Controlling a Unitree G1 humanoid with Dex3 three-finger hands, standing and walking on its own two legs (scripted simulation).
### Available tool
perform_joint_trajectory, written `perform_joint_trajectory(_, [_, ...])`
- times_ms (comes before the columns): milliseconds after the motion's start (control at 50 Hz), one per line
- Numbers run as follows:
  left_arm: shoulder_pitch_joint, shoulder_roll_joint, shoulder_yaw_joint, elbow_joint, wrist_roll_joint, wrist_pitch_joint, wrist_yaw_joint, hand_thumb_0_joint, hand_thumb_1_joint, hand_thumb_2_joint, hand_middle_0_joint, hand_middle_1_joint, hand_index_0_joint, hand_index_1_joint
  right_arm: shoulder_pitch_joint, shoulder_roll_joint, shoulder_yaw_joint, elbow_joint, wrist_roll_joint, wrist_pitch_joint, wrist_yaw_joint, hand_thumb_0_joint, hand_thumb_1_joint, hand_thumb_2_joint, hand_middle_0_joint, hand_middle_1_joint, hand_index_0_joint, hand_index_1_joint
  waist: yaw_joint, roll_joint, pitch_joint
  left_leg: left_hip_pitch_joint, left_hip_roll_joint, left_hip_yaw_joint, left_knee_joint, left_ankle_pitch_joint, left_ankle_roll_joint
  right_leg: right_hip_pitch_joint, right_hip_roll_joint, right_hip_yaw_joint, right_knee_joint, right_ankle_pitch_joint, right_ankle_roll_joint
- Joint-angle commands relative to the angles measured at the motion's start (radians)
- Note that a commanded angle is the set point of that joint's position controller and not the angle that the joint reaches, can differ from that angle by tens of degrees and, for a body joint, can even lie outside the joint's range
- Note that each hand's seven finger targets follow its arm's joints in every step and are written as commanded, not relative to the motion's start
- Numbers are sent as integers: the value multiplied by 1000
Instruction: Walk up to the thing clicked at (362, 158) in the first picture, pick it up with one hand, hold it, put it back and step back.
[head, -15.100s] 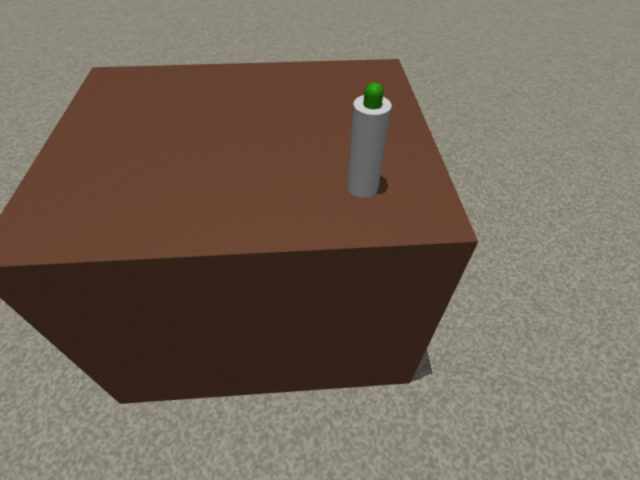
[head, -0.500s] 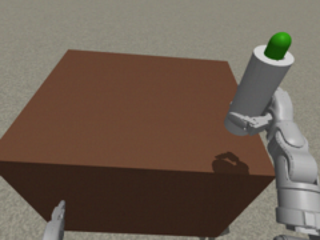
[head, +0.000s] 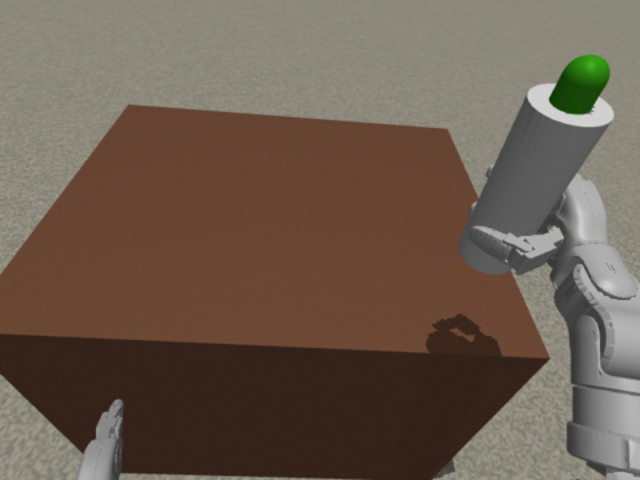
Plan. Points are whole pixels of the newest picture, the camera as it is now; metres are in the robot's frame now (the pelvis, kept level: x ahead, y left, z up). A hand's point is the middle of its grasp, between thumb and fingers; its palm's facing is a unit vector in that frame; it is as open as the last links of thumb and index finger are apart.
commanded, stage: hold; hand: right
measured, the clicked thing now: (528, 176) +0.33 -0.17 +0.27
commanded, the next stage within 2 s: none
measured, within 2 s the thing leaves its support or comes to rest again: neither
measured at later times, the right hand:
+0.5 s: hand (516, 206) +0.33 -0.18 +0.23, palm faces +0.07 +1.00 -0.04, open 9.8 cm
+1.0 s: hand (517, 209) +0.32 -0.18 +0.23, palm faces +0.06 +1.00 -0.04, open 9.8 cm
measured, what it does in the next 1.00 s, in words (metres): stands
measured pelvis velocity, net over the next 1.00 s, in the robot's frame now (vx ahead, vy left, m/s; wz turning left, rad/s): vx -0.01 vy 0.00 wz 0.00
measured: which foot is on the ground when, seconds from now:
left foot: down 0.00-1.00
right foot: down 0.00-1.00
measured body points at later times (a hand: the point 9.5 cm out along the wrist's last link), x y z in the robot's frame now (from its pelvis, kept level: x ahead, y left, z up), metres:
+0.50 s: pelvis -0.01 +0.00 +0.00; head -0.03 +0.03 +0.45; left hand +0.16 +0.26 -0.08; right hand +0.32 -0.24 +0.23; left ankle -0.05 +0.12 -0.74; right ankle +0.02 -0.13 -0.74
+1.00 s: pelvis -0.01 +0.00 +0.00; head -0.04 +0.03 +0.45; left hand +0.16 +0.26 -0.08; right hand +0.32 -0.23 +0.24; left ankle -0.05 +0.12 -0.74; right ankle +0.02 -0.13 -0.74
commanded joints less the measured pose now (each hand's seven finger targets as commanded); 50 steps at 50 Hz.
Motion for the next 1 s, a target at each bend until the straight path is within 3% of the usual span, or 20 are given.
perform_joint_trajectory(0, [-117, 134, 48, -152, -3, -59, 4, 0, -538, 42, -39, -43, -47, -35, -403, -213, -82, -241, 12, -50, 7, 0, -121, -1313, 1286, 1447, 1335, 1447, 1, 71, -227, -77, -5, 26, -69, 422, -29, 223, 18, -4, -1, 288, -51])
perform_joint_trajectory(60, [-127, 130, 39, -154, -4, -67, 6, 0, -545, 46, -41, -44, -45, -39, -420, -181, -58, -216, 17, -26, 10, 0, -109, -1318, 1283, 1451, 1334, 1451, 15, 83, -206, -85, -8, 29, -78, 390, -29, 221, 16, -1, -12, 257, -53])
perform_joint_trajectory(100, [-120, 113, 24, -121, -6, -62, 2, 0, -550, 50, -41, -42, -43, -41, -414, -209, -71, -209, 11, -24, 14, 0, -134, -1307, 1285, 1439, 1332, 1439, 2, 41, -188, -93, -8, 29, -81, 353, -22, 204, 18, 1, -19, 234, -50])
perform_joint_trajectory(140, [-123, 140, 47, -141, -5, -65, 1, 0, -546, 46, -41, -42, -44, -39, -423, -200, -64, -223, 10, -16, 13, 0, -125, -1320, 1287, 1451, 1336, 1451, 7, 56, -211, -88, -13, 35, -76, 362, -18, 221, 14, 2, -21, 256, -48])
perform_joint_trajectory(160, [-116, 117, 19, -147, -3, -66, -4, 0, -550, 50, -43, -44, -44, -42, -423, -186, -56, -234, 14, -16, 15, 0, -123, -1314, 1283, 1445, 1333, 1445, 3, 56, -210, -79, -11, 33, -78, 370, -19, 216, 16, 0, -17, 257, -48])
perform_joint_trajectory(200, [-114, 160, 73, -124, -8, -68, -4, 0, -545, 46, -42, -44, -46, -40, -421, -214, -81, -228, 19, -5, 16, 0, -144, -1318, 1288, 1447, 1336, 1447, 5, 49, -212, -82, -16, 39, -76, 360, -14, 228, 12, 4, -21, 263, -45])
perform_joint_trajectory(320, [-148, 127, 35, -147, -8, -72, -11, 0, -552, 55, -43, -44, -42, -44, -442, -196, -67, -239, 21, 10, 4, 0, -130, -1337, 1300, 1468, 1350, 1467, -4, 68, -178, -89, -17, 37, -88, 303, -11, 199, 14, 4, -30, 203, -46])
perform_joint_trajectory(380, [-151, 159, 61, -139, -8, -79, -7, 0, -550, 51, -41, -42, -42, -41, -424, -219, -88, -190, 18, 25, -1, 0, -129, -1326, 1297, 1460, 1346, 1459, 0, 79, -163, -96, -17, 36, -92, 274, -11, 185, 16, 2, -36, 171, -45])
perform_joint_trajectory(400, [-155, 135, 37, -128, -5, -78, -10, 0, -547, 48, -40, -41, -42, -39, -422, -228, -94, -216, 16, 20, 1, 0, -129, -1328, 1307, 1467, 1356, 1467, -15, 63, -166, -91, -13, 33, -94, 256, -9, 173, 19, 0, -35, 155, -43])
perform_joint_trajectory(460, [-144, 133, 37, -157, -7, -81, -9, 0, -545, 46, -40, -40, -43, -37, -402, -191, -70, -244, 24, 21, 9, 0, -142, -1324, 1309, 1463, 1356, 1463, -2, 85, -197, -79, -12, 30, -92, 294, -16, 186, 20, -4, -27, 181, -46])
perform_joint_trajectory(500, [-141, 130, 26, -141, -10, -78, -10, 0, -544, 46, -39, -41, -44, -37, -390, -225, -97, -226, 23, 26, 7, 0, -139, -1331, 1314, 1472, 1363, 1472, -10, 75, -182, -82, -8, 26, -87, 327, -19, 184, 23, -6, -21, 208, -48])
perform_joint_trajectory(640, [-137, 121, 25, -134, -6, -94, 1, 0, -541, 45, -39, -41, -44, -36, -393, -197, -71, -287, 21, -1, 0, 0, -131, -1333, 1315, 1474, 1364, 1474, 1, 39, -160, -110, -19, 36, -92, 204, -2, 184, 13, 3, -45, 111, -40])
perform_joint_trajectory(700, [-120, 133, 37, -131, -4, -96, 7, 0, -538, 42, -38, -41, -45, -33, -391, -205, -80, -281, 23, -7, 1, 0, -125, -1333, 1312, 1474, 1361, 1474, 10, 44, -200, -95, -16, 31, -82, 281, -9, 209, 15, 3, -28, 180, -44])
perform_joint_trajectory(720, [-131, 111, 12, -136, -3, -98, 4, 0, -541, 43, -39, -42, -45, -36, -389, -202, -75, -292, 20, -8, 0, 0, -153, -1326, 1317, 1467, 1364, 1467, -1, 44, -203, -89, -14, 32, -76, 307, -12, 209, 16, 2, -20, 204, -43])
perform_joint_trajectory(740, [-135, 135, 39, -134, -2, -98, 9, 0, -538, 42, -39, -43, -46, -35, -404, -216, -84, -291, 19, -5, -3, 0, -141, -1335, 1318, 1476, 1367, 1476, 7, 49, -205, -90, -11, 28, -77, 332, -17, 210, 19, -2, -13, 217, -46])
perform_joint_trajectory(840, [-143, 112, 7, -129, 1, -101, 13, 0, -549, 52, -41, -43, -43, -42, -424, -198, -58, -279, 13, -1, -1, 0, -148, -1322, 1302, 1457, 1349, 1457, 0, 35, -179, -103, -16, 33, -85, 272, -8, 199, 16, 5, -27, 173, -41])
perform_joint_trajectory(880, [-130, 146, 43, -127, 0, -105, 16, 0, -542, 46, -41, -44, -46, -39, -424, -208, -76, -257, 17, 10, 1, 0, -141, -1324, 1298, 1458, 1347, 1458, 10, 55, -201, -93, -18, 37, -81, 290, -11, 211, 14, 6, -24, 190, -43])
perform_joint_trajectory(900, [-126, 117, 12, -122, 0, -103, 10, 0, -544, 47, -41, -44, -45, -40, -416, -209, -73, -247, 16, 16, 2, 0, -144, -1323, 1300, 1458, 1348, 1458, 0, 40, -190, -88, -15, 35, -80, 303, -13, 196, 18, 2, -20, 198, -43])
perform_joint_trajectory(940, [-143, 149, 49, -112, -3, -100, 13, 0, -542, 45, -41, -45, -47, -39, -406, -221, -90, -208, 19, 29, 5, 0, -159, -1326, 1307, 1462, 1355, 1462, 3, 62, -149, -106, -13, 31, -91, 273, -16, 181, 20, -1, -26, 160, -45])
perform_joint_trajectory(980, [-133, 113, 13, -108, -1, -102, 5, 0, -545, 47, -40, -43, -44, -39, -422, -200, -77, -233, 21, 31, 5, 0, -145, -1320, 1300, 1456, 1347, 1456, 0, 61, -166, -102, -16, 32, -89, 270, -13, 182, 18, -1, -27, 159, -44])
